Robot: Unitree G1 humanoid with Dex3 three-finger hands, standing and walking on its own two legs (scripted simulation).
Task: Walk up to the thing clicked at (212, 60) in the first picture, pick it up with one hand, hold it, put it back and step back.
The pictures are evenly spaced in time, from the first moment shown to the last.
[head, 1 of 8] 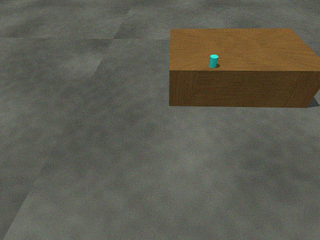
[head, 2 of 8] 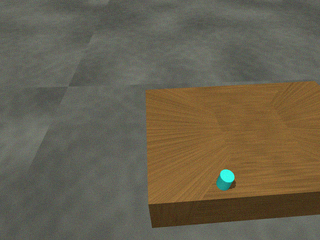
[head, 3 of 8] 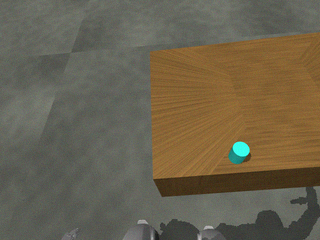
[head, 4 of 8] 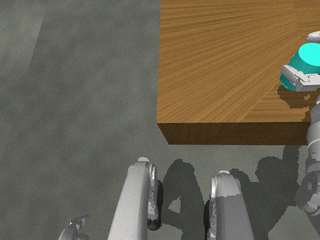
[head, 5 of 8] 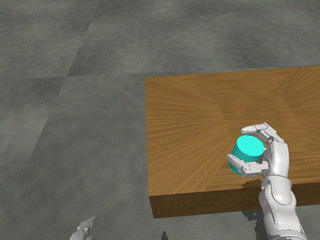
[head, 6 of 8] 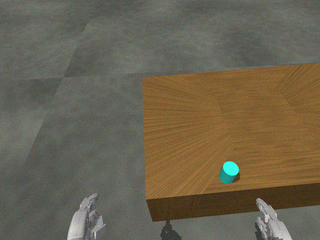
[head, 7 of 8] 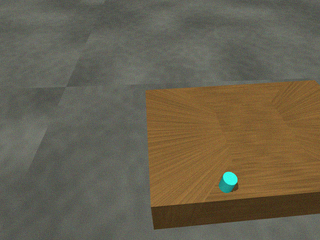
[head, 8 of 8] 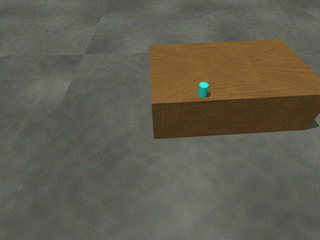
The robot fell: no
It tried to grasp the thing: yes
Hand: right
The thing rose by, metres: 0.36
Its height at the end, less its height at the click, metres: +0.00
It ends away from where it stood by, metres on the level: 0.00
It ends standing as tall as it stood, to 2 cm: yes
